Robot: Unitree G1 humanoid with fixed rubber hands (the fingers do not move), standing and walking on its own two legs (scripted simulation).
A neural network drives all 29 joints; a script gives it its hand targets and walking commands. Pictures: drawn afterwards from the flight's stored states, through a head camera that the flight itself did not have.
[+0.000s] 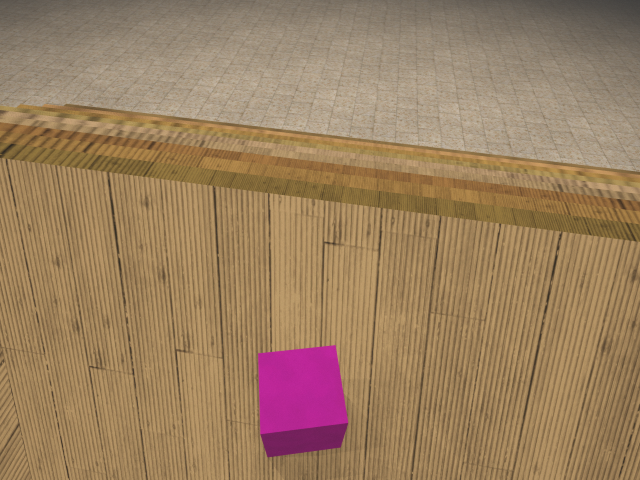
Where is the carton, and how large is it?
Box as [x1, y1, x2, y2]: [258, 345, 347, 456]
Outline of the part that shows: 335,345 258,353 260,434 267,456 340,446 346,428 347,418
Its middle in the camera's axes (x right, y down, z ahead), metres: -0.05 +0.46 +1.08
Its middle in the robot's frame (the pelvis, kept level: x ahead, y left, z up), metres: +0.41 +0.03 -0.65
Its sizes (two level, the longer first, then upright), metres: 0.210 0.200 0.250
